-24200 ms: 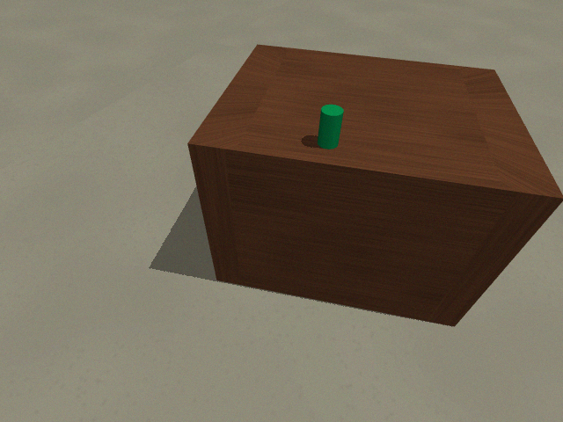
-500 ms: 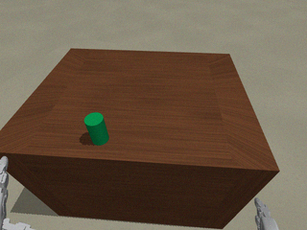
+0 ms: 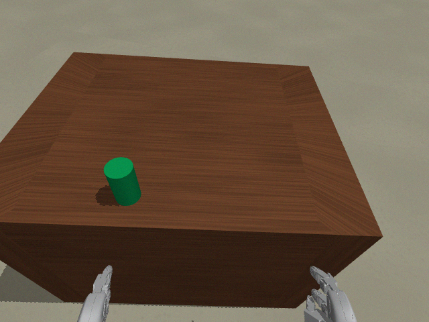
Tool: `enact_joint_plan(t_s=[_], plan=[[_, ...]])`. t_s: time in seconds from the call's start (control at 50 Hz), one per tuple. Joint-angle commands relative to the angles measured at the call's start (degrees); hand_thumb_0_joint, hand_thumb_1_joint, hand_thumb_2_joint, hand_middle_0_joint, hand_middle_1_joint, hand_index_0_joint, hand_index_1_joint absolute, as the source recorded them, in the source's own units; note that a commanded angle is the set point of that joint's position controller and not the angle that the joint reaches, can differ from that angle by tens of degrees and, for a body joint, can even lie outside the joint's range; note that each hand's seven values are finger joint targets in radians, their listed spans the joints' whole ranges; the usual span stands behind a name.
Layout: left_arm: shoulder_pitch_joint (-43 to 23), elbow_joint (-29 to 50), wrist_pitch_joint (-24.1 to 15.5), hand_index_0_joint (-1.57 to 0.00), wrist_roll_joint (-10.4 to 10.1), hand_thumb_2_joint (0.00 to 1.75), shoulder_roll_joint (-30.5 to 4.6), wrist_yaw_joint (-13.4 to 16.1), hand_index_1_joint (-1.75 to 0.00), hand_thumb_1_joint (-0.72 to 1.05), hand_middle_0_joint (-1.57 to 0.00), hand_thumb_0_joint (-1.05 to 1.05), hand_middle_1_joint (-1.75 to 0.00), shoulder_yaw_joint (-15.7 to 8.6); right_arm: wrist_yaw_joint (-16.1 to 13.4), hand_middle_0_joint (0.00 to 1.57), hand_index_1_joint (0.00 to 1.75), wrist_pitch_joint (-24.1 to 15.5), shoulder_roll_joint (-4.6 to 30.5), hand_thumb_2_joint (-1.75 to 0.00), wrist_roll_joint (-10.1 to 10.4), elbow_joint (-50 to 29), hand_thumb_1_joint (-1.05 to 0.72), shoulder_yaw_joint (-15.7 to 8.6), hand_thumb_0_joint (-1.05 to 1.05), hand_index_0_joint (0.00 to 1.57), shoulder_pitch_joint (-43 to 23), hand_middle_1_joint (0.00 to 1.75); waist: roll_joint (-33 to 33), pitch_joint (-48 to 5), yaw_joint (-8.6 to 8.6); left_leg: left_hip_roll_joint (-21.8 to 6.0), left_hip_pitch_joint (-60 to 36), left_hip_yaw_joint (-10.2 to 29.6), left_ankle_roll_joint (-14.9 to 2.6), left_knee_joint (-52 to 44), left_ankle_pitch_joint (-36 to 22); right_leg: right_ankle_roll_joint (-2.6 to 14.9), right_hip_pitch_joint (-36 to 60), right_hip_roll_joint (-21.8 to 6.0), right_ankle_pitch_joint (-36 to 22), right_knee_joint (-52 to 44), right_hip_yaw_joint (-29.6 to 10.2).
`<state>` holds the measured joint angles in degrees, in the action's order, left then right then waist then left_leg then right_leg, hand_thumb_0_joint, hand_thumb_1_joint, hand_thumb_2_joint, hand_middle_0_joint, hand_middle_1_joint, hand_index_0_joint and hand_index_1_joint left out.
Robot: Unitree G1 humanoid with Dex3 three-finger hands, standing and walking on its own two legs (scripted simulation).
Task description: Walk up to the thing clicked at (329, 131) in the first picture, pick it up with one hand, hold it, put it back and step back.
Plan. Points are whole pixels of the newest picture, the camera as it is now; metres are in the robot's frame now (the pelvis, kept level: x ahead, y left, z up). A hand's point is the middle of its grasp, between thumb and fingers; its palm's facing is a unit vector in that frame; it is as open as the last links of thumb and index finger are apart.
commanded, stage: home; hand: left
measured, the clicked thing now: (123, 182) +0.42 +0.21 -0.01
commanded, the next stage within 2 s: none
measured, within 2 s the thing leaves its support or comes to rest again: neither
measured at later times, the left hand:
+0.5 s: hand out of the picture +0.14 +0.21 -0.12, palm faces -0.03 -0.94 -0.35, open 17.4 cm
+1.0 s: hand out of the picture +0.01 +0.24 -0.14, palm faces -0.02 -0.93 -0.36, open 17.4 cm
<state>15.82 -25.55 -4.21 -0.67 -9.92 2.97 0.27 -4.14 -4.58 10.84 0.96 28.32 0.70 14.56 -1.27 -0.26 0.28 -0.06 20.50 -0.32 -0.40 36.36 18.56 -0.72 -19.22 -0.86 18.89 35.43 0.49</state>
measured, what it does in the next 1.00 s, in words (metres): stands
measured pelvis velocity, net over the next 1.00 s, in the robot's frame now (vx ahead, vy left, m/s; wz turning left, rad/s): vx -0.02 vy -0.01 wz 0.02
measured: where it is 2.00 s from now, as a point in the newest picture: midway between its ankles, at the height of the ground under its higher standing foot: outside the picture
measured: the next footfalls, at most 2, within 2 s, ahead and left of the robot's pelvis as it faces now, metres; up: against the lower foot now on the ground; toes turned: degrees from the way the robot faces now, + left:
none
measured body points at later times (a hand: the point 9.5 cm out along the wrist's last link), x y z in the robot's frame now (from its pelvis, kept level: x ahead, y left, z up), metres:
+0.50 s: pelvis +0.00 -0.01 +0.00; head +0.00 -0.01 +0.45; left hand +0.14 +0.26 -0.09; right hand +0.13 -0.28 -0.11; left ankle +0.00 +0.11 -0.73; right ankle -0.01 -0.13 -0.73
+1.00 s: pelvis -0.02 -0.01 +0.02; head -0.03 -0.02 +0.47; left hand +0.01 +0.29 -0.11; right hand +0.04 -0.31 -0.12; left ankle +0.00 +0.11 -0.73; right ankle -0.01 -0.13 -0.73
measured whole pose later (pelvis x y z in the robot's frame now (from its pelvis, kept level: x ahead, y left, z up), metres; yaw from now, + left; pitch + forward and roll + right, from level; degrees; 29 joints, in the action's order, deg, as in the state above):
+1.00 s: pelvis -0.02 -0.01 +0.02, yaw +1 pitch -4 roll +0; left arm 11.6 -62.8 -1.0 1.4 -20.6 -0.1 1.3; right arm 0.9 0.4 20.0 -1.3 62.3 0.5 10.8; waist 0.9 2.1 0.6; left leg -0.4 9.0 1.3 0.6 22.2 9.7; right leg 0.3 -7.4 -0.4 10.9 21.8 2.2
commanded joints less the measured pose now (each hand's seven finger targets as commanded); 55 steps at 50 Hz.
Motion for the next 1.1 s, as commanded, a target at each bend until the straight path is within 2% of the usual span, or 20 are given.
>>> enact_joint_plan(t_s=[0.0, 0.02, 0.04, 0.06, 0.08, 0.1, 0.12, 0.14, 0.18, 0.3, 0.32, 0.34, 0.42, 0.54, 0.68, 0.74, 0.8, 0.92, 1.0, 1.08], plan=[[-5.9, 17.9, -3.1, -0.05, -0.4, 0.06, -16.4, 3.7, -0.05, -0.54, -0.05, 0.00, -0.05, -13.2, -0.8, 0.20, 0.30, -1.3, 9.5, -0.90, -0.2, -1.3, -0.90, -3.7, 0.00, 0.20, -2.1, 0.30, 7.9, -11.3, 2.64, 0.0, -6.1, -1.2, 0.85, -5.6, -16.3, 1.74, 6.7, 1.2, -14.9, -4.5, 1.8], [2.4, 9.9, -1.9, -0.05, -0.3, 0.04, -9.3, 3.2, -0.05, -0.57, -0.05, 0.00, -0.05, -6.2, -0.9, 0.20, 0.30, -1.2, 8.1, -0.90, 0.0, -2.2, -0.90, -2.6, 0.00, 0.20, -2.3, 0.30, 6.2, -7.6, 1.35, 0.0, -5.0, -1.5, 0.78, -6.0, -15.3, 1.77, 6.2, 1.3, -14.1, -5.3, 1.7], [4.2, 9.6, -1.4, -0.04, -0.8, 0.03, -5.8, 2.8, -0.05, -0.59, -0.05, 0.00, -0.05, -3.1, -0.8, 0.20, 0.30, -1.2, 7.3, -0.90, 0.2, -3.5, -0.90, -2.0, 0.00, 0.20, -3.5, 0.30, 3.9, -5.2, 0.98, 0.0, -4.4, -1.6, 0.44, -6.1, -14.6, 1.60, 4.7, 1.3, -13.8, -5.7, 1.8], [0.5, 11.1, -1.1, -0.05, -0.9, 0.07, -5.5, 2.9, -0.06, -0.53, -0.05, 0.00, -0.06, -2.2, -0.8, 0.20, 0.30, -1.2, 7.4, -0.90, 0.2, -3.0, -0.90, -2.1, 0.00, 0.20, -3.6, 0.30, 3.3, -4.5, -0.32, -0.1, -4.6, -1.5, 0.36, -6.3, -13.9, 1.38, 4.0, 1.5, -13.6, -6.0, 2.1], [3.2, 5.0, -0.4, -0.05, -0.8, 0.06, -1.3, 2.8, -0.05, -0.54, -0.05, 0.00, -0.05, -0.1, -0.7, 0.20, 0.30, -1.2, 7.3, -0.90, 0.4, -2.5, -0.90, -2.1, 0.00, 0.20, -4.2, 0.30, 1.7, -2.3, -0.66, -0.4, -4.2, -1.3, 0.41, -6.6, -13.0, 1.55, 2.7, 1.7, -12.8, -6.0, 2.3], [-0.8, 7.2, -0.7, -0.05, -0.7, 0.06, -2.2, 2.6, -0.06, -0.54, -0.05, 0.00, -0.05, 0.4, -0.8, 0.20, 0.30, -1.1, 7.6, -0.90, 0.4, -2.2, -0.90, -2.2, 0.00, 0.20, -4.9, 0.30, 2.0, -1.3, -1.22, -0.3, -3.6, -1.3, 0.21, -6.4, -12.0, 1.40, 1.3, 1.5, -12.0, -6.3, 2.3], [-2.2, 8.8, -0.9, -0.05, -0.6, 0.06, -4.3, 2.8, -0.06, -0.54, -0.05, 0.00, -0.05, -1.8, -0.6, 0.20, 0.30, -0.9, 8.1, -0.90, 0.3, -2.0, -0.90, -2.6, 0.00, 0.20, -4.8, 0.30, 2.2, -2.8, -0.40, -0.3, -4.0, -1.2, 0.22, -6.3, -11.9, 1.40, 1.9, 1.4, -11.9, -6.4, 2.3], [-2.8, 8.3, -0.8, -0.05, -0.5, 0.06, -3.8, 2.8, -0.06, -0.54, -0.05, 0.00, -0.06, -0.8, -0.5, 0.20, 0.30, -0.8, 8.3, -0.90, 0.3, -1.3, -0.90, -2.6, 0.00, 0.20, -4.7, 0.30, 0.9, -3.2, -0.85, -0.5, -4.1, -0.8, 0.32, -6.3, -13.3, 1.43, 2.0, 1.8, -13.0, -5.8, 2.7], [-5.1, 12.8, -1.1, -0.05, -0.4, 0.06, -6.3, 3.1, -0.06, -0.54, -0.05, 0.00, -0.05, -2.2, -0.3, 0.20, 0.30, -0.6, 8.2, -0.90, 0.2, -1.7, -0.90, -2.4, 0.00, 0.20, -4.3, 0.30, 1.5, -7.3, -0.59, -0.6, -6.8, -0.8, 0.40, -5.4, -18.1, 1.38, 3.8, 1.8, -17.2, -4.8, 2.6], [-4.7, 10.8, 0.0, -0.05, 0.0, 0.06, -7.2, 3.8, -0.05, -0.54, -0.05, 0.00, -0.05, -3.1, -0.9, 0.20, 0.30, -0.2, 8.6, -0.90, -0.1, -0.4, -0.90, -2.9, 0.00, 0.20, -4.6, 0.30, 0.7, -10.4, -0.31, -0.3, -8.1, -1.1, 0.03, -4.5, -20.2, 1.07, 5.9, 1.4, -20.2, -4.7, 2.0], [-0.5, -3.2, 0.3, -0.05, 4.4, 0.06, -18.4, 1.8, -0.05, -0.55, -0.05, 0.00, -0.06, -4.8, 1.1, 0.20, 0.30, 0.9, 16.9, -0.90, -4.9, 7.6, -0.90, -5.3, 0.00, 0.20, -2.4, 0.30, 2.6, -9.8, -0.50, -4.6, -9.3, 4.0, -1.22, -2.4, -27.5, 3.05, 7.1, -4.6, -26.0, -1.6, -2.7], [0.6, -4.6, 0.6, -0.05, 4.4, 0.04, -18.8, 1.1, -0.05, -0.57, -0.05, 0.00, -0.05, -5.3, 1.9, 0.20, 0.30, 1.7, 17.3, -0.90, -4.7, 8.4, -0.90, -5.4, 0.00, 0.20, -2.6, 0.30, 2.8, -10.7, 0.23, -5.0, -8.1, 4.4, -2.39, -2.7, -26.1, 3.82, 9.2, -5.0, -24.2, -1.4, -3.0], [-2.9, -8.4, 0.0, -0.05, 3.1, 0.07, -17.9, -0.6, -0.06, -0.52, -0.05, 0.00, -0.06, -3.9, 3.7, 0.20, 0.30, 1.8, 15.7, -0.90, -3.2, 10.2, -0.90, -4.5, 0.00, 0.20, -5.1, 0.30, 0.2, -5.8, -0.04, -4.4, -6.4, 4.8, -2.23, -5.8, -15.2, 3.46, 6.3, -5.6, -17.4, -5.7, -3.8], [-6.7, -16.8, 0.2, -0.05, 2.6, 0.05, -19.8, -1.2, -0.05, -0.55, -0.05, 0.00, -0.05, -2.7, 4.4, 0.20, 0.30, 2.2, 17.3, -0.90, -2.8, 17.2, -0.90, -4.0, 0.00, 0.20, -5.8, 0.30, 1.0, -2.0, -0.97, -5.1, -9.0, 6.1, -1.84, -9.4, -17.0, 3.19, 6.2, -5.5, -15.8, -9.4, -4.6], [-7.8, -25.2, 1.1, -0.05, 2.3, 0.06, -22.1, -1.5, -0.05, -0.54, -0.05, 0.00, -0.06, -2.0, 4.3, 0.20, 0.30, 2.9, 19.2, -0.90, -2.3, 23.8, -0.90, -3.2, 0.00, 0.20, -7.6, 0.30, 2.0, 0.2, -0.49, -5.3, -10.4, 7.1, -1.30, -14.8, -12.3, 2.96, 8.7, -5.5, -9.9, -14.8, -5.0], [-7.9, -28.3, 1.6, -0.05, 2.2, 0.06, -23.1, -1.8, -0.05, -0.55, -0.05, 0.00, -0.05, -1.8, 4.3, 0.20, 0.30, 3.3, 20.2, -0.90, -2.3, 26.2, -0.90, -3.0, 0.00, 0.20, -8.0, 0.30, 1.5, 3.1, -0.30, -5.2, -9.9, 7.7, -1.30, -17.6, -4.2, 2.74, 6.7, -5.3, -1.6, -17.8, -5.5], [-8.0, -30.4, 1.7, -0.05, 2.3, 0.06, -24.0, -1.9, -0.05, -0.55, -0.05, 0.00, -0.05, -1.6, 4.6, 0.20, 0.30, 3.6, 21.0, -0.90, -2.3, 27.9, -0.90, -3.1, 0.00, 0.20, -7.4, 0.30, 0.5, 4.3, -0.34, -4.7, -9.5, 7.6, -1.26, -18.3, -2.0, 2.64, 5.7, -5.6, 3.6, -20.5, -6.6], [-8.2, -33.3, 1.6, -0.05, 1.7, 0.06, -23.5, -2.1, -0.05, -0.55, -0.05, 0.00, -0.05, -1.5, 4.4, 0.20, 0.30, 3.1, 20.8, -0.90, -2.4, 30.0, -0.90, -2.6, 0.00, 0.20, -7.1, 0.30, 1.9, 1.6, -0.12, -5.6, -10.0, 7.7, -1.29, -19.5, -6.3, 2.31, 10.2, -5.8, -3.7, -19.9, -6.4], [-7.5, -35.0, 1.9, -0.05, 1.6, 0.05, -23.8, -2.1, -0.05, -0.57, -0.05, 0.00, -0.05, -1.8, 4.2, 0.20, 0.30, 3.2, 21.2, -0.90, -2.2, 31.0, -0.90, -2.6, 0.00, 0.20, -7.3, 0.30, 1.9, 3.0, 0.19, -5.7, -9.7, 8.2, -1.27, -20.4, -3.6, 2.15, 9.5, -5.6, -1.8, -20.6, -6.3], [-7.9, -35.6, 1.8, -0.05, 1.6, 0.06, -23.4, -2.1, -0.05, -0.55, -0.05, 0.00, -0.06, -1.7, 4.0, 0.20, 0.30, 3.0, 21.0, -0.90, -2.0, 31.5, -0.90, -2.4, 0.00, 0.20, -7.4, 0.30, 1.8, 1.4, 0.21, -6.0, -11.3, 7.9, -1.06, -20.3, -8.0, 2.03, 10.9, -6.0, -6.2, -20.3, -6.2]])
